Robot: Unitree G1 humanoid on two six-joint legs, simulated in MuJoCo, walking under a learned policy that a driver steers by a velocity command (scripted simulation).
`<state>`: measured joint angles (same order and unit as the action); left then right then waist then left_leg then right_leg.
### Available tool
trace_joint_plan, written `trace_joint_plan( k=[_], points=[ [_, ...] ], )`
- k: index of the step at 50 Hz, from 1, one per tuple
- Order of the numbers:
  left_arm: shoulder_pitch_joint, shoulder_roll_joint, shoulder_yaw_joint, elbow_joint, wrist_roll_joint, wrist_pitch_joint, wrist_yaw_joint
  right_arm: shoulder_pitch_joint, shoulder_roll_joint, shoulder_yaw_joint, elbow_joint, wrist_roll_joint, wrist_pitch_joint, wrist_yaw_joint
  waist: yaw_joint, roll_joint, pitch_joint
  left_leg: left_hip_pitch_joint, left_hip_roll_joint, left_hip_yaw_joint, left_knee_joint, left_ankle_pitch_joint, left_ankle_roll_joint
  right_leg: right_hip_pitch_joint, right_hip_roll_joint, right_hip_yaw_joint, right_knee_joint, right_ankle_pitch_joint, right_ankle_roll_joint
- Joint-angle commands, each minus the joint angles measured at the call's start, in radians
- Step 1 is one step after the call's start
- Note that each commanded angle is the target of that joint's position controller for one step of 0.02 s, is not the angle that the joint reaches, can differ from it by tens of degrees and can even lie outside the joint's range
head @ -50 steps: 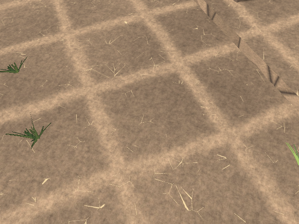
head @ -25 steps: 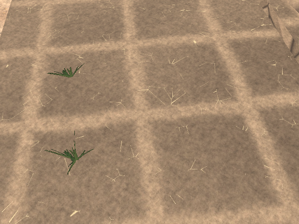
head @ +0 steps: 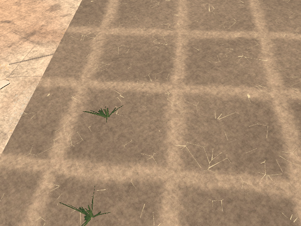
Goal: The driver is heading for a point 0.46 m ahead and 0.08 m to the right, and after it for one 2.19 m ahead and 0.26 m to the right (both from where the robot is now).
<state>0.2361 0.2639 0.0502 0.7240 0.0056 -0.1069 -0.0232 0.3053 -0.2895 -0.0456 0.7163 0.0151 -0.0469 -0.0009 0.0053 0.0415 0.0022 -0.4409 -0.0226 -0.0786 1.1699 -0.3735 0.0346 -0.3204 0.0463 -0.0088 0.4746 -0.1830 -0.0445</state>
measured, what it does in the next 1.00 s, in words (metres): walks ahead, turning right: left foot, then right foot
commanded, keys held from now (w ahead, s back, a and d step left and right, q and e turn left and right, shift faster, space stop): w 0.08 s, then w+e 0.68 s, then w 0.02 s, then w+q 0.22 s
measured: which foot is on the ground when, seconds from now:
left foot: up 0.00-0.32, down 0.34-0.84, up 0.86-1.00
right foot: down 0.00-0.34, up 0.36-0.82, down 0.84-1.00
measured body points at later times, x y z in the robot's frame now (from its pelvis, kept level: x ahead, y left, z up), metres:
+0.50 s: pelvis +0.26 +0.04 +0.00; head +0.28 +0.05 +0.45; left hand +0.36 +0.32 -0.12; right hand +0.38 -0.24 -0.09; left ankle +0.30 +0.15 -0.74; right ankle +0.18 -0.09 -0.65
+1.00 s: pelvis +0.49 -0.09 +0.00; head +0.52 -0.11 +0.45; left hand +0.71 +0.11 -0.10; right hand +0.47 -0.38 -0.13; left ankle +0.48 +0.09 -0.64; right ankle +0.51 -0.18 -0.74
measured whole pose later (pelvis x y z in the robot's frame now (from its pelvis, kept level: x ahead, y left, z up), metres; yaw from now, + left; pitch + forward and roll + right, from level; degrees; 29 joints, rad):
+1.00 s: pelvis +0.49 -0.09 +0.00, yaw -20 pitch +1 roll +1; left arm 0.21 0.26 0.05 0.70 0.00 -0.06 -0.03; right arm 0.26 -0.30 -0.06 0.85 0.04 -0.07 0.01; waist -0.01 0.03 0.05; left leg -0.45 0.09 -0.02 1.19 -0.36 0.02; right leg -0.33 0.02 -0.08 0.51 -0.20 -0.07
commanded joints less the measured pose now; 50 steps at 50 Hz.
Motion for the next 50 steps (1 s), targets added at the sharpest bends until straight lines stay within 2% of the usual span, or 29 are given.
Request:
trace_joint_plan(
  k=[1,4,6,9,12,15,16,17,18,19,20,21,22,23,24,26,28,33,38,40,41,42,43,44,45,46,47,48,50],
  points=[
    [0.031,0.097,0.020,-0.033,-0.002,-0.009,0.001,-0.031,-0.073,-0.024,-0.088,-0.005,-0.020,0.005,0.002,-0.147,-0.004,-0.225,0.108,-0.014,-0.050,0.078,-0.009,0.183,-0.256,0.331,-0.278,0.034,-0.174],
    [0.058,0.141,0.030,-0.006,-0.011,-0.010,0.007,-0.092,-0.043,-0.011,-0.106,-0.014,-0.020,0.004,0.011,-0.126,0.006,-0.250,0.123,0.017,-0.197,0.156,-0.033,0.180,-0.257,0.246,-0.311,0.184,-0.195],
    [0.083,0.154,0.032,0.012,-0.019,0.000,0.011,-0.165,-0.023,-0.003,-0.123,-0.019,-0.030,0.005,0.033,-0.113,0.012,-0.226,0.117,0.031,-0.342,0.257,-0.043,0.178,-0.234,0.207,-0.315,0.227,-0.183],
    [0.129,0.171,0.035,0.038,-0.030,0.014,0.017,-0.259,-0.014,0.001,-0.136,-0.011,-0.043,0.016,0.065,-0.116,0.026,-0.139,0.075,0.050,-0.527,0.383,-0.060,0.161,-0.208,0.169,-0.296,0.224,-0.163],
    [0.182,0.178,0.037,0.061,-0.035,0.030,0.022,-0.331,-0.030,-0.005,-0.157,0.000,-0.057,0.030,0.082,-0.124,0.034,-0.090,0.046,0.045,-0.619,0.398,-0.058,0.195,-0.235,0.214,-0.255,0.194,-0.154],
    [0.172,0.197,0.045,0.065,-0.036,0.045,0.031,-0.294,-0.071,-0.024,-0.153,0.002,-0.071,0.034,0.032,-0.146,0.017,0.022,0.033,0.038,-0.702,0.326,-0.026,0.233,-0.259,0.270,-0.176,0.200,-0.123],
    [0.161,0.190,0.042,0.063,-0.034,0.048,0.033,-0.214,-0.095,-0.038,-0.130,-0.001,-0.073,0.029,-0.015,-0.141,-0.022,0.150,0.024,0.052,-0.739,0.320,-0.003,0.213,-0.231,0.253,-0.099,0.274,-0.101],
    [0.153,0.157,0.031,0.054,-0.026,0.046,0.032,-0.090,-0.139,-0.058,-0.104,-0.013,-0.075,0.018,-0.076,-0.122,-0.113,0.359,0.078,0.017,-0.725,0.329,0.034,0.137,-0.174,0.214,0.068,0.287,-0.068],
    [0.140,0.082,0.005,0.016,0.004,0.040,0.033,0.094,-0.219,-0.078,-0.086,-0.028,-0.069,0.005,-0.146,0.026,-0.284,0.648,0.293,-0.192,-0.690,0.345,0.098,-0.054,-0.089,0.140,0.394,0.013,-0.023],
    [0.274,0.028,-0.010,-0.005,-0.032,0.026,0.032,0.118,-0.249,-0.083,-0.064,-0.032,-0.055,0.013,-0.077,0.320,-0.380,0.842,0.464,-0.592,-0.800,0.114,0.231,-0.364,-0.005,0.105,0.663,-0.420,0.014],
    [0.228,0.133,0.016,0.018,-0.052,0.027,0.035,0.090,-0.150,-0.061,-0.069,-0.021,-0.052,0.015,-0.100,0.181,-0.271,0.755,0.428,-0.580,-0.850,-0.024,0.208,-0.456,-0.063,0.160,0.778,-0.375,0.022],
    [0.144,0.164,0.028,0.001,-0.053,0.031,0.033,0.043,-0.105,-0.047,-0.068,-0.014,-0.051,0.013,-0.100,0.114,-0.151,0.638,0.394,-0.424,-0.865,0.009,0.175,-0.482,-0.094,0.144,0.791,-0.281,0.022],
    [0.111,0.148,0.029,-0.001,-0.044,0.037,0.034,-0.016,-0.083,-0.038,-0.067,-0.018,-0.052,0.015,-0.069,0.051,-0.095,0.523,0.350,-0.323,-0.893,0.108,0.159,-0.442,-0.127,0.127,0.772,-0.208,0.030],
    [0.090,0.135,0.032,-0.008,-0.034,0.044,0.032,-0.059,-0.058,-0.033,-0.060,-0.022,-0.053,0.018,-0.045,0.052,-0.044,0.438,0.315,-0.242,-0.926,0.179,0.156,-0.420,-0.149,0.124,0.733,-0.161,0.036],
    [0.098,0.116,0.032,-0.011,-0.036,0.054,0.028,-0.084,-0.055,-0.033,-0.053,-0.028,-0.057,0.017,-0.019,0.078,-0.023,0.372,0.297,-0.176,-0.959,0.227,0.151,-0.373,-0.170,0.124,0.713,-0.130,0.040],
    [0.089,0.082,0.028,-0.022,-0.037,0.072,0.024,-0.103,-0.059,-0.040,-0.036,-0.025,-0.070,0.016,0.000,0.069,0.000,0.312,0.290,-0.086,-1.003,0.321,0.161,-0.353,-0.179,0.111,0.687,-0.096,0.051],
    [0.049,0.072,0.026,-0.046,-0.029,0.081,0.023,-0.100,-0.084,-0.050,-0.016,-0.025,-0.076,0.011,0.003,0.037,0.020,0.307,0.299,-0.020,-1.025,0.395,0.171,-0.386,-0.185,0.115,0.623,-0.039,0.063],
    [-0.086,0.052,0.012,-0.091,-0.027,0.072,-0.007,-0.077,-0.135,-0.065,0.022,-0.020,-0.063,-0.003,-0.039,0.010,0.048,0.338,0.276,0.148,-1.032,0.440,0.142,-0.349,-0.171,0.061,0.344,0.189,0.050],
    [-0.206,0.076,0.016,-0.158,-0.027,0.076,-0.031,-0.023,-0.184,-0.082,0.061,0.007,-0.038,-0.005,-0.066,0.009,0.082,0.463,0.319,0.214,-0.981,0.476,0.103,-0.339,-0.146,-0.004,0.200,0.114,-0.004],
    [-0.186,0.089,0.026,-0.168,-0.019,0.078,-0.031,-0.002,-0.207,-0.086,0.080,0.019,-0.027,-0.004,-0.037,0.024,0.049,0.483,0.326,0.227,-0.879,0.730,0.093,-0.226,-0.089,-0.044,0.169,0.002,-0.045],
    [-0.094,0.110,0.042,-0.148,-0.015,0.078,-0.027,-0.005,-0.212,-0.083,0.090,0.022,-0.021,-0.003,0.028,0.023,-0.005,0.468,0.311,0.246,-0.755,0.872,0.080,-0.080,-0.044,-0.068,0.125,-0.003,-0.071],
    [0.075,0.162,0.073,-0.095,-0.019,0.079,-0.017,0.001,-0.186,-0.069,0.098,0.019,-0.017,-0.004,0.114,0.001,-0.090,0.377,0.267,0.279,-0.557,0.901,0.055,0.174,0.003,-0.082,0.074,0.057,-0.100],
    [0.236,0.262,0.102,-0.065,-0.018,0.085,0.004,0.018,-0.122,-0.039,0.077,-0.014,-0.022,-0.003,0.165,-0.146,-0.210,0.121,0.211,0.295,-0.220,0.530,0.009,0.492,-0.179,0.168,0.087,0.129,-0.156],
    [0.204,0.333,0.097,-0.077,-0.014,0.076,0.007,0.130,-0.016,-0.002,0.060,-0.017,-0.042,0.011,0.055,-0.337,-0.349,-0.198,0.030,0.160,0.106,-0.238,-0.037,0.692,-0.433,0.696,-0.071,-0.069,-0.320],
    [0.212,0.235,0.072,-0.089,-0.011,0.061,-0.001,0.023,-0.132,-0.029,0.078,0.029,-0.058,0.018,0.137,-0.166,-0.360,-0.261,0.048,-0.010,0.201,-0.224,-0.023,0.646,-0.451,0.724,-0.150,-0.125,-0.298],
    [0.170,0.203,0.060,-0.073,-0.002,0.049,-0.005,-0.062,-0.151,-0.038,0.044,0.055,-0.063,0.021,0.125,-0.153,-0.201,-0.330,0.083,-0.001,0.194,-0.143,-0.007,0.527,-0.418,0.545,-0.157,-0.052,-0.249],
    [0.104,0.174,0.050,-0.066,-0.006,0.043,-0.005,-0.083,-0.133,-0.033,0.045,0.038,-0.062,0.013,0.082,-0.109,-0.127,-0.300,0.134,0.003,0.121,-0.048,-0.002,0.394,-0.373,0.418,-0.166,0.029,-0.211],
    [0.045,0.137,0.041,-0.066,-0.002,0.037,-0.006,-0.081,-0.130,-0.038,0.055,0.019,-0.055,0.008,0.045,-0.117,-0.076,-0.253,0.161,-0.001,0.063,0.017,-0.005,0.288,-0.333,0.322,-0.192,0.092,-0.188],
    [-0.003,0.100,0.034,-0.063,0.007,0.016,-0.005,-0.009,-0.107,-0.041,0.089,0.021,-0.022,0.007,-0.005,-0.137,-0.064,-0.152,0.178,-0.019,0.027,0.110,-0.015,0.191,-0.301,0.214,-0.266,0.133,-0.171]
  ],
)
